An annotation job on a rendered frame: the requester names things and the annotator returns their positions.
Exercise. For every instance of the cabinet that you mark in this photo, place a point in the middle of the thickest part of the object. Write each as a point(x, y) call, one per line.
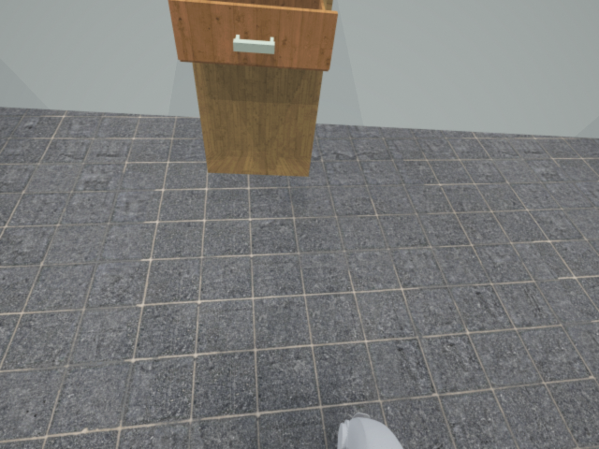
point(258, 120)

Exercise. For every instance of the robot right thigh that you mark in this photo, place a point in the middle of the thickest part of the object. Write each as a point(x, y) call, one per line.
point(365, 433)

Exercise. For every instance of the handle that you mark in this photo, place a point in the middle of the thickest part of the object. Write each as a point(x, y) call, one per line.
point(257, 46)

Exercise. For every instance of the drawer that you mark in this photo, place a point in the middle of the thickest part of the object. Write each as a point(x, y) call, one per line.
point(303, 32)

